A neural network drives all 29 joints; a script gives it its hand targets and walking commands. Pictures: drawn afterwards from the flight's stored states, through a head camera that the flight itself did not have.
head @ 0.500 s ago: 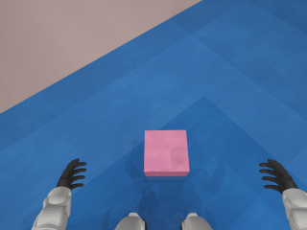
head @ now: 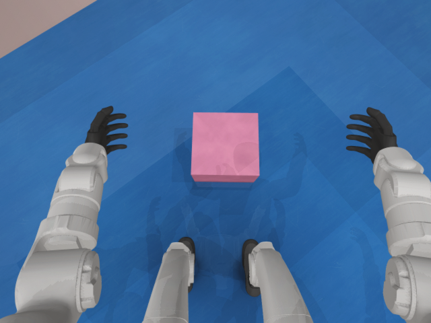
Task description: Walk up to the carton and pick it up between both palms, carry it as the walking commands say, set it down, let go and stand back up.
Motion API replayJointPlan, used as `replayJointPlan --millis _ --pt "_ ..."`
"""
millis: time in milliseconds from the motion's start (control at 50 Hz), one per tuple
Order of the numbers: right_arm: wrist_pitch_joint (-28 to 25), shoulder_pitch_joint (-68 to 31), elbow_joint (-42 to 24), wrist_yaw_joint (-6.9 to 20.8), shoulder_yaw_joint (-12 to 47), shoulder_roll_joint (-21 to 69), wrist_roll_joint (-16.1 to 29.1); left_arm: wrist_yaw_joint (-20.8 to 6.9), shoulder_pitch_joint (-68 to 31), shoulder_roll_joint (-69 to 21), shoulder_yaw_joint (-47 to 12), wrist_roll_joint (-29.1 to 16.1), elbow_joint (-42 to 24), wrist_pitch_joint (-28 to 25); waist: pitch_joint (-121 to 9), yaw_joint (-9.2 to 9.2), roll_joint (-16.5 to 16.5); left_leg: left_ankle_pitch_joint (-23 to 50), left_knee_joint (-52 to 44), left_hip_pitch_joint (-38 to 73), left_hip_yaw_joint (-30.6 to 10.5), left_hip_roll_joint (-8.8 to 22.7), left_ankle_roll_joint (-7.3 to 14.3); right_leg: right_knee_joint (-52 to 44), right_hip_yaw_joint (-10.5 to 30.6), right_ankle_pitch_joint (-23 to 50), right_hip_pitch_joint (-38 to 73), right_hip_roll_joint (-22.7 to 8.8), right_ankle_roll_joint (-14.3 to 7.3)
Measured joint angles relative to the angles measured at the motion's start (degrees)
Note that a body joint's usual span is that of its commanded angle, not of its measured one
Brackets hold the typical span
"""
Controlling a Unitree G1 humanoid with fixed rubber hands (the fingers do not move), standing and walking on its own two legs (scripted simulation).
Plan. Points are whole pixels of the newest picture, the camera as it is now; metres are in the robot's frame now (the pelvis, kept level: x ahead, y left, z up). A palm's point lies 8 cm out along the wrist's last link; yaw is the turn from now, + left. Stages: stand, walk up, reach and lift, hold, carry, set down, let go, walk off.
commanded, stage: reach and lift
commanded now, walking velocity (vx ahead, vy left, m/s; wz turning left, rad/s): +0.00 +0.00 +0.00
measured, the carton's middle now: (224, 149) +0.57 -0.02 -0.61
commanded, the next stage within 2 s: none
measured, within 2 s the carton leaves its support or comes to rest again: neither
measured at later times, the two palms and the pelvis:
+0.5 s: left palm (141, 94) +0.56 +0.17 -0.14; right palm (338, 90) +0.55 -0.25 -0.12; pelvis +0.02 +0.02 -0.03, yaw +0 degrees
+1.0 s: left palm (154, 114) +0.56 +0.17 -0.24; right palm (315, 117) +0.54 -0.24 -0.24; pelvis -0.01 +0.01 -0.10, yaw +0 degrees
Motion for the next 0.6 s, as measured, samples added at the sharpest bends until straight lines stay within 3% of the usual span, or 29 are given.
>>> replayJointPlan --millis 140,280,420,600 --pt "2.83 -17.04 6.21 0.25 -0.86 -1.52 -1.22 0.93 -14.77 0.20 1.68 -1.55 4.97 3.25 5.19 -0.02 0.45 0.92 2.72 -5.45 0.20 -0.63 0.59 2.78 0.37 1.08 -5.46 -0.44 0.66" --pt "0.95 -29.66 12.14 0.69 -4.52 -3.15 -3.26 3.73 -28.02 0.51 0.65 -2.65 7.36 2.70 6.48 -0.28 1.66 0.43 5.85 -12.55 0.13 -1.40 0.66 5.70 0.38 0.14 -12.18 -1.10 0.90" --pt "-3.55 -29.68 8.77 2.00 -6.30 -2.79 -3.49 5.80 -26.97 -2.02 3.09 -0.64 4.36 -1.37 3.85 -0.33 1.34 -1.45 6.22 -17.49 1.31 -1.18 1.07 6.08 1.54 -1.36 -17.51 -0.93 1.25" --pt "-6.20 -27.83 5.73 2.23 -9.50 0.97 -4.11 5.00 -24.72 -5.05 6.28 1.07 -1.96 -4.83 -0.13 -1.07 0.33 0.61 2.44 -20.39 1.47 -1.23 0.71 2.52 1.93 0.00 -20.55 -0.93 1.22"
